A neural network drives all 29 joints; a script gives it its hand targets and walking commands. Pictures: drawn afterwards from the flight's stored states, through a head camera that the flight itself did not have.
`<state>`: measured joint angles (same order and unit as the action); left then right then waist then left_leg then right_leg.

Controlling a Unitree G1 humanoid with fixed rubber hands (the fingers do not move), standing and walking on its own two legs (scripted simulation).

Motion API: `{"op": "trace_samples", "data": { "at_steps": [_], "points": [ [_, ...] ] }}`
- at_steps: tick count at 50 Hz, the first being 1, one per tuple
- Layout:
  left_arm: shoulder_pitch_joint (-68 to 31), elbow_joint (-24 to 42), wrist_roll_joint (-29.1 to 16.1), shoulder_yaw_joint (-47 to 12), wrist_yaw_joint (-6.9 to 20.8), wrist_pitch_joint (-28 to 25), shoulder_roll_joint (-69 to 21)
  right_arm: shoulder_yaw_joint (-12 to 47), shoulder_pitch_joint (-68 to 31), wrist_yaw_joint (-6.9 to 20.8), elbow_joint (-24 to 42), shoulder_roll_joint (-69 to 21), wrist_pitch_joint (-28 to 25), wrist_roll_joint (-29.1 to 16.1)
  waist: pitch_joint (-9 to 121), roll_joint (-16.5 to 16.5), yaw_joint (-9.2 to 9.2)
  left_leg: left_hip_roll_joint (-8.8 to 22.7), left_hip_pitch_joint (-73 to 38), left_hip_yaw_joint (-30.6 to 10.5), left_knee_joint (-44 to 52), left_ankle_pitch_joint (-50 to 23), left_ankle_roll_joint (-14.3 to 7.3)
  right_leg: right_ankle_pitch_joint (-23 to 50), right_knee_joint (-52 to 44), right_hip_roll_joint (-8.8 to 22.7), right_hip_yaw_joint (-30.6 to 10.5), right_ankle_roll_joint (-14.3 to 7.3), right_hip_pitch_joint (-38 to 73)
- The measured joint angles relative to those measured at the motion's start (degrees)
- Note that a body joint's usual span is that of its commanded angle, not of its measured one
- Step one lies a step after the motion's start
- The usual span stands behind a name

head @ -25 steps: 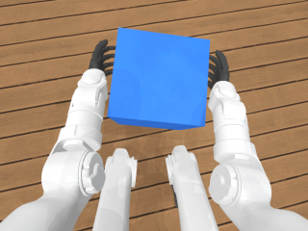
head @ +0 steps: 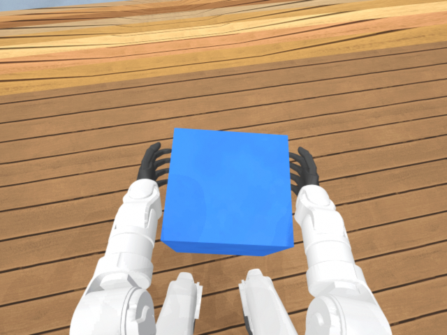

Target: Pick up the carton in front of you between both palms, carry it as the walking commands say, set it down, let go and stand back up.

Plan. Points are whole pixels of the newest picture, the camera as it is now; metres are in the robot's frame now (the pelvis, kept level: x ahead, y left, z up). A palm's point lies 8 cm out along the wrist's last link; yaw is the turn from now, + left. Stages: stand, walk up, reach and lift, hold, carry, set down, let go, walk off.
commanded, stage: reach and lift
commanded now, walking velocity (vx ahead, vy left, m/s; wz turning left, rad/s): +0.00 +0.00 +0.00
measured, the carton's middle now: (225, 201) +0.39 -0.01 -0.12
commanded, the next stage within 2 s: hold in 1.68 s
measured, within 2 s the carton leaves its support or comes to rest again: neither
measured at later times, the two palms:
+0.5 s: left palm (116, 170) +0.36 +0.14 +0.11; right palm (341, 167) +0.36 -0.16 +0.11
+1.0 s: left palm (91, 165) +0.33 +0.14 +0.17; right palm (368, 157) +0.34 -0.16 +0.18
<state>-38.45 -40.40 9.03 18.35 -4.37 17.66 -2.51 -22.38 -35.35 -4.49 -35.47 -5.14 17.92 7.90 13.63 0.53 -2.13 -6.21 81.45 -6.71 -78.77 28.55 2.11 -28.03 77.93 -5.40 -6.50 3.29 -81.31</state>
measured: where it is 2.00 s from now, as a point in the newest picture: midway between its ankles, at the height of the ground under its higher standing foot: outside the picture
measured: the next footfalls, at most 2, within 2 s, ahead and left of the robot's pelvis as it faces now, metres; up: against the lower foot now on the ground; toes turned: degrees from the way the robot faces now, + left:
none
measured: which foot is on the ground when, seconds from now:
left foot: down 0.00-1.00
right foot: down 0.00-1.00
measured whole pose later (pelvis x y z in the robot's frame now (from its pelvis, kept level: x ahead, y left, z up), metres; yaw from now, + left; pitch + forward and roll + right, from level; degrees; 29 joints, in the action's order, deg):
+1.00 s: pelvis +0.04 -0.01 +0.15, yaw +0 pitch -3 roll +0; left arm -18.4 -24.0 16.6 16.9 -0.7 35.1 -8.8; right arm -17.3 -18.7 -0.3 -23.3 -9.6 35.0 16.8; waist 1.0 0.1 -0.4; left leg -2.8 12.1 -8.7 -28.6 13.5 1.1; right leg -13.1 28.4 -2.8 -7.8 0.8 -12.3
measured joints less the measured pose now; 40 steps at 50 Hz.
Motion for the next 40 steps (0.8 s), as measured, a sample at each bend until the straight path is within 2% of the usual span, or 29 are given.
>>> {"op": "trace_samples", "data": {
  "at_steps": [11,19,25,34,40],
  "points": [
    [9.94,2.24,0.32,-1.17,-0.06,-1.49,-2.34,2.41,8.7,0.66,0.83,-1.24,-1.25,0.66,-0.98,-0.15,0.36,0.78,-19.4,-0.81,14.81,-2.9,-0.6,2.9,-14.72,0.65,-0.66,-0.87,19.33],
    [16.89,5.18,0.53,-2.53,-0.06,-0.21,-3.66,4.43,14.78,1.13,2.7,-1.97,0.01,1.07,-2.5,-0.38,0.64,1.48,-35.31,-1.49,27.16,-6.16,-0.95,6.09,-26.95,1.38,-1.01,-1.49,35.22],
    [21.14,8.56,0.6,-3.85,-0.01,3.26,-4.28,5.89,18.59,1.42,5.59,-2.54,3.4,1.82,-3.89,-0.55,1.08,2.14,-47.59,-1.81,36.56,-9.05,-1.15,8.93,-36.18,1.92,-1.35,-1.91,47.4],
    [25.25,16.34,2.42,-5.03,1.07,12.04,-5.5,8.24,22.25,2.26,12.55,-3.15,11.98,3.62,-6.83,-0.49,1.6,3.05,-64.04,-2.19,48.22,-13.16,-1.3,12.99,-47.71,2.63,-1.53,-2.3,63.82],
    [23.27,16.5,5.9,-3.33,2.46,16.25,-6.19,6.88,19.68,3.6,12.01,-3.68,16.02,7.01,-9.29,-0.43,1.66,3.37,-69.3,-2.15,50.81,-14.46,-1.26,14.32,-50.24,2.71,-1.53,-2.45,69.04]
  ]
}}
